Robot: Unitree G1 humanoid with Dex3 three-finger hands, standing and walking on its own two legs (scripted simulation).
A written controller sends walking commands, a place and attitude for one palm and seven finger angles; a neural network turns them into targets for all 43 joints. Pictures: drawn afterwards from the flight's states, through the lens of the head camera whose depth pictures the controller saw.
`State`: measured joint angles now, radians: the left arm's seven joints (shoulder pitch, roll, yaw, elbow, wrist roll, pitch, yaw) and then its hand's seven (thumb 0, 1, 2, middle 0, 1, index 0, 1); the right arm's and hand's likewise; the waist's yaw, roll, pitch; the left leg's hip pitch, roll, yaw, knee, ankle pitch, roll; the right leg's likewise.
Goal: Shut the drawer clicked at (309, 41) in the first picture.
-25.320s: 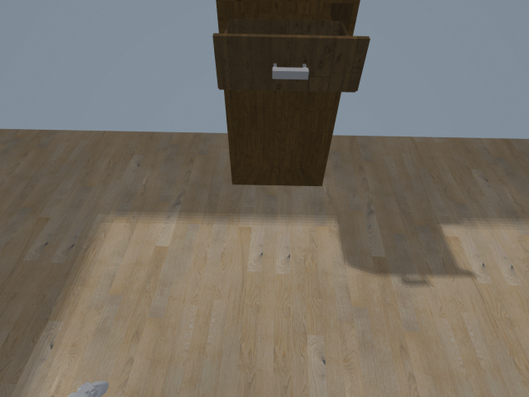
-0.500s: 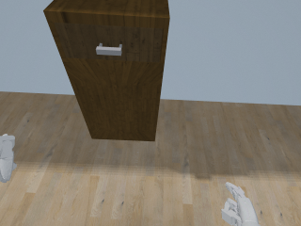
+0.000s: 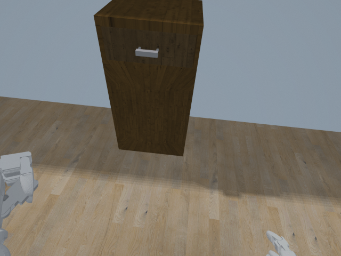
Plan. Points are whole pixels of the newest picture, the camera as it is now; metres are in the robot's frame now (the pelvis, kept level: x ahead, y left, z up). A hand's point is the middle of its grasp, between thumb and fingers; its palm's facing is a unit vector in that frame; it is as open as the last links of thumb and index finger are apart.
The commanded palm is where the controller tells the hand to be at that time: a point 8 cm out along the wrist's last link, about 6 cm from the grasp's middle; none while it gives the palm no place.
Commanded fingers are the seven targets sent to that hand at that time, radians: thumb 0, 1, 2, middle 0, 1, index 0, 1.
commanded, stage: stop stepping back and stand still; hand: left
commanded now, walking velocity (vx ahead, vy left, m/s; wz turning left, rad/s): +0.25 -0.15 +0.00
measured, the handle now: (147, 51) +0.98 +0.17 +0.05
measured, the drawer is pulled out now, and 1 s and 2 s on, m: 0.00 0.00 0.00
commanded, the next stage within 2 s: let the arm hang, fingers relaxed in 0.46 s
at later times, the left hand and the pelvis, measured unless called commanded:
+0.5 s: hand (30, 216) +0.14 +0.23 +0.16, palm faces +0.41 -0.82 -0.41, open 3.2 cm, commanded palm +0.09 +0.27 +0.18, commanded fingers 0.00 0.90 0.90 -1.40 -1.60 -1.40 -1.60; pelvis -0.03 -0.01 -0.01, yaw +2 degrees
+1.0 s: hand out of the picture +0.01 +0.19 -0.16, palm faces +0.13 -0.96 -0.26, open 3.9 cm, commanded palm none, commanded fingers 0.00 0.90 0.90 -0.48 -0.60 -0.48 -0.60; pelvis -0.02 -0.02 +0.00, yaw +6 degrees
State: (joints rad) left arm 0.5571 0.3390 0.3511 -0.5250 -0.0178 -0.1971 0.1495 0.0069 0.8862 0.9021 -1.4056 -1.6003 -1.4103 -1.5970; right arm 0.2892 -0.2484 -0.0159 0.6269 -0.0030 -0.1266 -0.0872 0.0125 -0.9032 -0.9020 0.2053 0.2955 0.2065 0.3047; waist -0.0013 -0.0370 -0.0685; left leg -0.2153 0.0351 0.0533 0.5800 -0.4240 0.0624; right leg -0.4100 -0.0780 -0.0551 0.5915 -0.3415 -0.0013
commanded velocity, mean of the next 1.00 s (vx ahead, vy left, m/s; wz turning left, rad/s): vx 0.07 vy -0.01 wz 0.00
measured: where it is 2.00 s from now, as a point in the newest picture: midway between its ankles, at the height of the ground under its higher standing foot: outside the picture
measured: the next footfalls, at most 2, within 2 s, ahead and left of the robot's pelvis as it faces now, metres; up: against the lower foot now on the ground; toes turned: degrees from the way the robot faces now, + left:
right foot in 0.30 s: +0.07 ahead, -0.14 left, +0.00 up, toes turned +6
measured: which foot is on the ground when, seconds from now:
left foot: down 0.00-1.00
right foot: down 0.00-0.00, up 0.02-0.28, down 0.30-1.00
